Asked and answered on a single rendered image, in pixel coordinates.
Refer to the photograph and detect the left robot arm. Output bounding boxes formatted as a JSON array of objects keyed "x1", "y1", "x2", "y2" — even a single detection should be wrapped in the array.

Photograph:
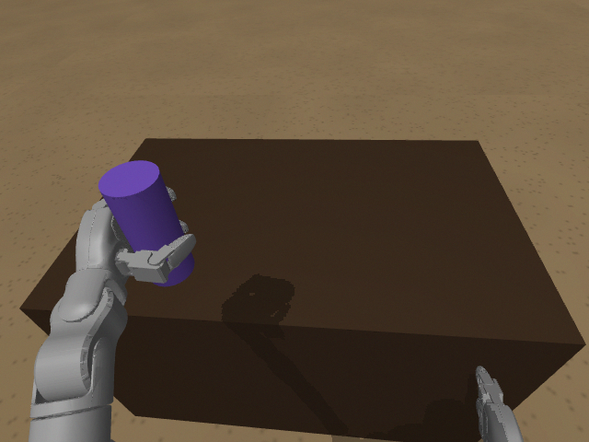
[{"x1": 29, "y1": 268, "x2": 128, "y2": 442}]

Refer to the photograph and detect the right robot hand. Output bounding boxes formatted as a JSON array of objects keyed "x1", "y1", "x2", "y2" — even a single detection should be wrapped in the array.
[{"x1": 476, "y1": 366, "x2": 524, "y2": 442}]

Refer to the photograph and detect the left robot hand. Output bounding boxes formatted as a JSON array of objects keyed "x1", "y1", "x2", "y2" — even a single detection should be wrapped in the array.
[{"x1": 75, "y1": 186, "x2": 196, "y2": 285}]

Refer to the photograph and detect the can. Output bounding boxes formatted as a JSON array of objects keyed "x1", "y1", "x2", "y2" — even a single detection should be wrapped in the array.
[{"x1": 98, "y1": 160, "x2": 195, "y2": 286}]

